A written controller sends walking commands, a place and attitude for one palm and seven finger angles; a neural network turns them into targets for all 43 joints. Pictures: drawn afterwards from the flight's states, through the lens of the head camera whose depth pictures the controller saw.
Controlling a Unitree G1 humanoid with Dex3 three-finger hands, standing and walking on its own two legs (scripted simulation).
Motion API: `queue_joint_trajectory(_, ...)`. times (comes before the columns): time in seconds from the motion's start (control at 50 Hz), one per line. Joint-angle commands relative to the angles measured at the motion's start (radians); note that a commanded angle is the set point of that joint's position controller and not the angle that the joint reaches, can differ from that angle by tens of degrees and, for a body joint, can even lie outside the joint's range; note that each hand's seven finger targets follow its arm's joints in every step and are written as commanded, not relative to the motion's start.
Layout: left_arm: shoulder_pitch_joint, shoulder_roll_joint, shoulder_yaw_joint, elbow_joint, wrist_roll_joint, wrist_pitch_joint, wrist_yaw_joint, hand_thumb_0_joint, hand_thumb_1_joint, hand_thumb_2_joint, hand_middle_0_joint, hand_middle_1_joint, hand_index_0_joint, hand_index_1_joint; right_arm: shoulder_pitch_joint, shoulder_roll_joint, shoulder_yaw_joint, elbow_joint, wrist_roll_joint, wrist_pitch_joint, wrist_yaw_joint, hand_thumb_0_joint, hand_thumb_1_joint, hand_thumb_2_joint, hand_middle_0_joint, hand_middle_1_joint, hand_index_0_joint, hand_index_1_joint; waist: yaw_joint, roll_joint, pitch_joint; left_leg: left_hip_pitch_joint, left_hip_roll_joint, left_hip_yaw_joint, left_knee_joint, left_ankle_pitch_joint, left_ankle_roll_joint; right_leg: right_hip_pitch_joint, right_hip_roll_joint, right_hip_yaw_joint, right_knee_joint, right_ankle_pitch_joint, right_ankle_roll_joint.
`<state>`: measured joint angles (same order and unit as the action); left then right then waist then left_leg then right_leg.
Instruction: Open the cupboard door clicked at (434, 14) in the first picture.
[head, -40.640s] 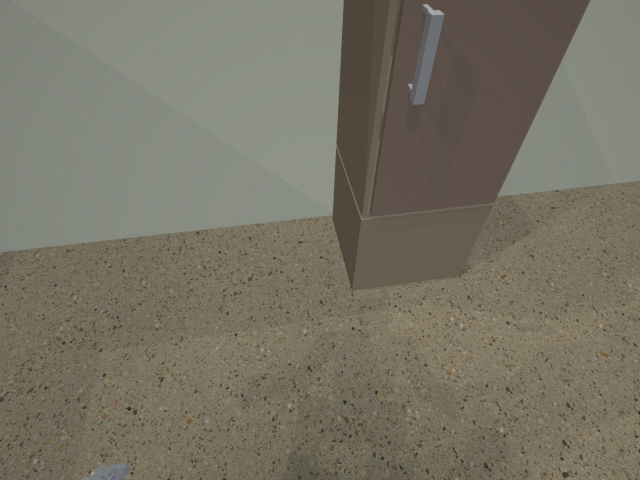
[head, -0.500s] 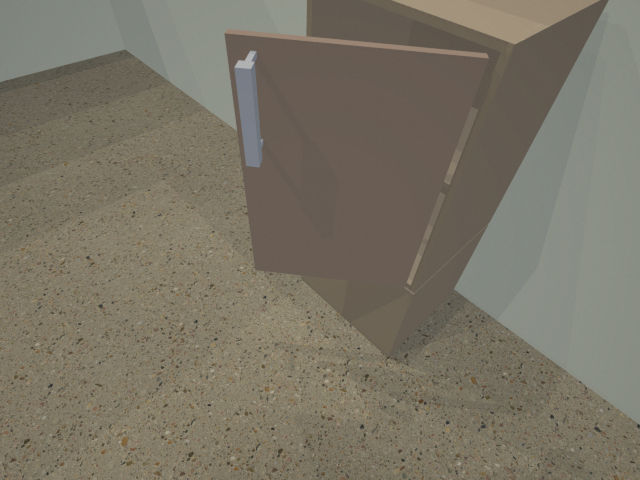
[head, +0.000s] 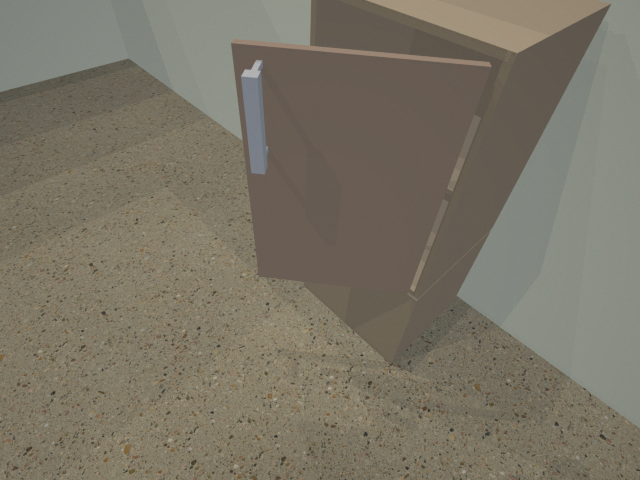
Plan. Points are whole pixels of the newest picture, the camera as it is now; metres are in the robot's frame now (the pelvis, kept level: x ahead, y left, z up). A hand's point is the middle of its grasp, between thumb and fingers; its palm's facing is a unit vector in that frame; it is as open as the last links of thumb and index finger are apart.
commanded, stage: look again from close up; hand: left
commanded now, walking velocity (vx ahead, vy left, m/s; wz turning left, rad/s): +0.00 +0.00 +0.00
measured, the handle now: (258, 119) +0.63 +0.15 +0.13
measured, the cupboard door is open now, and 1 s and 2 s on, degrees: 40 40 40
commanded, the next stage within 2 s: shuffle to correct the standing spot in 0.30 s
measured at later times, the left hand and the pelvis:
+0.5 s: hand out of the picture +0.02 +0.19 -0.18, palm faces -0.02 -0.97 -0.24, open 7.4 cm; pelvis +0.01 -0.01 +0.00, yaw -1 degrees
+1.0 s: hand out of the picture +0.05 +0.14 -0.19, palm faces +0.03 -0.99 -0.15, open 7.4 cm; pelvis +0.08 -0.01 -0.01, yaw -2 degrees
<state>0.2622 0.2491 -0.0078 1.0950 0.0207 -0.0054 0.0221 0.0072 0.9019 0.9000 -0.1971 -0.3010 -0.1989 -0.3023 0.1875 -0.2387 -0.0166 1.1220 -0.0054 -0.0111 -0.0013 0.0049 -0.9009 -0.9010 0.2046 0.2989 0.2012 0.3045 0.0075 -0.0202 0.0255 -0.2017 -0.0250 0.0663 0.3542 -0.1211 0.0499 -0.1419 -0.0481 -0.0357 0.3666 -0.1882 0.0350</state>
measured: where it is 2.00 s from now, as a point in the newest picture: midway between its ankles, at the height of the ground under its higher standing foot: outside the picture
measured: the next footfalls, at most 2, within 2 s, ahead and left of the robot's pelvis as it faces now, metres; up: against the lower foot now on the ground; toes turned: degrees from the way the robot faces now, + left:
none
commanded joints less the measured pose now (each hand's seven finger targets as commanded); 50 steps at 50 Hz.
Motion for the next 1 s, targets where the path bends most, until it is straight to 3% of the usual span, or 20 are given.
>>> queue_joint_trajectory(0.0, 0.028, 0.14, 0.027, -0.034, 0.003, -0.017, 0.007, 0.0, 0.9, 0.9, -0.2, -0.3, -0.2, -0.3, 0.006, -0.169, -0.027, -0.047, -0.002, -0.018, -0.009, 0.0, -0.9, -0.9, 0.2, 0.3, 0.2, 0.3, -0.008, 0.028, 0.002, 0.018, 0.144, -0.157, -0.111, -0.111, -0.028, -0.045, -0.078, 0.075, -0.068, -0.019, -0.045)
queue_joint_trajectory(0.12, 0.035, 0.134, 0.026, -0.025, 0.003, -0.013, 0.007, 0.0, 0.9, 0.9, -0.2, -0.3, -0.2, -0.3, 0.017, -0.166, -0.026, -0.04, -0.002, -0.014, -0.01, 0.0, -0.9, -0.9, 0.2, 0.3, 0.2, 0.3, -0.005, 0.034, 0.026, 0.0, 0.145, -0.162, -0.135, -0.178, -0.03, -0.049, -0.074, 0.075, -0.069, -0.046, -0.044)
queue_joint_trajectory(0.32, 0.03, 0.132, 0.027, -0.025, 0.001, -0.019, 0.008, 0.0, 0.9, 0.9, -0.2, -0.3, -0.2, -0.3, 0.027, -0.158, -0.025, -0.03, -0.001, -0.017, -0.011, 0.0, -0.9, -0.9, 0.2, 0.3, 0.2, 0.3, -0.01, 0.017, -0.005, 0.041, 0.144, -0.14, -0.1, -0.086, -0.031, -0.051, -0.077, 0.089, -0.076, -0.018, -0.05)
queue_joint_trajectory(0.38, 0.026, 0.135, 0.028, -0.025, 0.001, -0.02, 0.008, 0.0, 0.9, 0.9, -0.2, -0.3, -0.2, -0.3, 0.025, -0.155, -0.023, -0.029, -0.001, -0.017, -0.012, 0.0, -0.9, -0.9, 0.2, 0.3, 0.2, 0.3, -0.009, 0.01, 0.012, 0.031, 0.142, -0.135, -0.093, -0.066, -0.031, -0.053, -0.077, 0.092, -0.082, -0.013, -0.05)
queue_joint_trajectory(0.42, 0.061, 0.063, 0.011, -0.002, -0.002, -0.013, 0.009, 0.0, 0.9, 0.9, -0.2, -0.3, -0.2, -0.3, 0.056, -0.085, -0.006, -0.007, -0.005, -0.009, -0.011, 0.0, -0.9, -0.9, 0.2, 0.3, 0.2, 0.3, -0.013, 0.007, 0.003, 0.041, 0.135, -0.12, -0.09, -0.139, -0.042, -0.061, -0.076, 0.089, -0.088, -0.078, -0.041)
queue_joint_trajectory(0.5, 0.101, 0.055, 0.022, -0.005, 0.006, 0.001, 0.003, 0.0, 0.9, 0.9, -0.2, -0.3, -0.2, -0.3, 0.095, -0.065, -0.01, -0.005, -0.012, 0.005, -0.008, 0.0, -0.9, -0.9, 0.2, 0.3, 0.2, 0.3, -0.004, -0.002, 0.071, -0.035, 0.12, -0.115, -0.07, -0.365, -0.033, -0.118, -0.062, 0.104, -0.062, -0.286, -0.054)
queue_joint_trajectory(0.58, 0.143, 0.045, 0.032, -0.01, 0.005, -0.004, -0.003, 0.0, 0.9, 0.9, -0.2, -0.3, -0.2, -0.3, 0.11, -0.046, -0.011, -0.019, -0.012, -0.004, -0.01, 0.0, -0.9, -0.9, 0.2, 0.3, 0.2, 0.3, 0.003, -0.021, 0.104, -0.072, 0.105, -0.09, 0.008, -0.343, -0.024, -0.139, -0.073, 0.142, -0.05, -0.316, -0.081)
queue_joint_trajectory(0.66, 0.177, 0.027, 0.043, -0.008, 0.002, -0.011, -0.003, 0.0, 0.9, 0.9, -0.2, -0.3, -0.2, -0.3, 0.137, -0.016, -0.011, -0.026, -0.009, -0.016, -0.014, 0.0, -0.9, -0.9, 0.2, 0.3, 0.2, 0.3, 0.001, -0.027, 0.131, -0.099, 0.092, -0.057, 0.096, -0.259, -0.02, -0.128, -0.083, 0.158, -0.025, -0.268, -0.107)
queue_joint_trajectory(0.72, 0.206, 0.012, 0.051, -0.003, 0.001, -0.017, -0.001, 0.0, 0.9, 0.9, -0.2, -0.3, -0.2, -0.3, 0.173, -0.002, -0.011, -0.024, -0.007, -0.03, -0.02, 0.0, -0.9, -0.9, 0.2, 0.3, 0.2, 0.3, -0.002, -0.021, 0.084, -0.072, 0.099, -0.046, 0.142, -0.145, -0.009, -0.087, -0.077, 0.134, 0.037, -0.149, -0.115)
queue_joint_trajectory(0.76, 0.205, -0.02, 0.047, 0.004, 0.002, -0.017, 0.006, 0.0, 0.9, 0.9, -0.2, -0.3, -0.2, -0.3, 0.196, 0.001, -0.008, -0.009, -0.004, -0.036, -0.03, 0.0, -0.9, -0.9, 0.2, 0.3, 0.2, 0.3, -0.012, 0.028, 0.059, 0.008, 0.129, -0.062, 0.137, 0.108, -0.002, -0.095, -0.051, 0.071, 0.122, 0.089, -0.093)
queue_joint_trajectory(0.78, 0.205, -0.04, 0.04, 0.005, 0.003, -0.016, 0.013, 0.0, 0.9, 0.9, -0.2, -0.3, -0.2, -0.3, 0.234, -0.005, -0.008, 0.009, -0.004, -0.038, -0.038, 0.0, -0.9, -0.9, 0.2, 0.3, 0.2, 0.3, -0.02, 0.086, 0.016, 0.086, 0.162, -0.086, 0.13, 0.333, 0.006, -0.099, -0.034, 0.029, 0.175, 0.158, -0.074)
queue_joint_trajectory(0.8, 0.205, -0.057, 0.035, 0.009, -0.001, -0.012, 0.021, 0.0, 0.9, 0.9, -0.2, -0.3, -0.2, -0.3, 0.253, -0.009, -0.007, 0.021, -0.001, -0.035, -0.047, 0.0, -0.9, -0.9, 0.2, 0.3, 0.2, 0.3, -0.017, 0.111, 0.002, 0.122, 0.192, -0.109, 0.125, 0.55, 0.021, -0.091, -0.021, 0.008, 0.189, 0.146, -0.053)
queue_joint_trajectory(0.82, 0.219, -0.065, 0.03, 0.016, -0.006, -0.008, 0.028, 0.0, 0.9, 0.9, -0.2, -0.3, -0.2, -0.3, 0.243, -0.009, -0.006, 0.026, 0.002, -0.031, -0.056, 0.0, -0.9, -0.9, 0.2, 0.3, 0.2, 0.3, -0.004, 0.129, 0.0, 0.135, 0.199, -0.108, 0.136, 0.708, 0.025, -0.067, -0.024, 0.014, 0.157, 0.157, -0.044)
queue_joint_trajectory(0.84, 0.226, -0.056, 0.032, 0.019, -0.007, -0.008, 0.034, 0.0, 0.9, 0.9, -0.2, -0.3, -0.2, -0.3, 0.225, -0.005, -0.007, 0.022, 0.004, -0.028, -0.061, 0.0, -0.9, -0.9, 0.2, 0.3, 0.2, 0.3, 0.001, 0.1, 0.027, 0.124, 0.182, -0.096, 0.152, 0.801, 0.011, -0.05, -0.031, 0.027, 0.119, 0.258, -0.041)
queue_joint_trajectory(0.88, 0.225, -0.032, 0.039, 0.011, -0.008, -0.004, 0.042, 0.0, 0.9, 0.9, -0.2, -0.3, -0.2, -0.3, 0.216, 0.001, -0.016, 0.005, 0.008, -0.018, -0.065, 0.0, -0.9, -0.9, 0.2, 0.3, 0.2, 0.3, -0.005, 0.046, 0.022, 0.117, 0.154, -0.066, 0.15, 0.74, -0.016, -0.02, -0.055, 0.034, 0.119, 0.449, -0.043)
queue_joint_trajectory(0.9, 0.222, -0.028, 0.042, 0.0, -0.007, -0.001, 0.045, 0.0, 0.9, 0.9, -0.2, -0.3, -0.2, -0.3, 0.21, 0.007, -0.022, -0.005, 0.009, -0.015, -0.066, 0.0, -0.9, -0.9, 0.2, 0.3, 0.2, 0.3, -0.006, 0.049, 0.007, 0.125, 0.149, -0.056, 0.149, 0.708, -0.019, -0.02, -0.065, 0.039, 0.129, 0.502, -0.042)
queue_joint_trajectory(0.94, 0.204, -0.024, 0.049, -0.024, -0.005, 0.003, 0.046, 0.0, 0.9, 0.9, -0.2, -0.3, -0.2, -0.3, 0.205, 0.008, -0.033, -0.02, 0.007, -0.007, -0.066, 0.0, -0.9, -0.9, 0.2, 0.3, 0.2, 0.3, -0.008, 0.02, -0.01, 0.13, 0.149, -0.049, 0.155, 0.673, -0.017, -0.025, -0.068, 0.039, 0.147, 0.53, -0.04)
queue_joint_trajectory(0.98, 0.179, -0.029, 0.056, -0.047, -0.003, 0.008, 0.044, 0.0, 0.9, 0.9, -0.2, -0.3, -0.2, -0.3, 0.201, -0.004, -0.045, -0.027, 0.002, 0.0, -0.064, 0.0, -0.9, -0.9, 0.2, 0.3, 0.2, 0.3, -0.014, 0.023, -0.051, 0.159, 0.166, -0.06, 0.144, 0.628, -0.01, -0.045, -0.06, 0.038, 0.159, 0.434, -0.039)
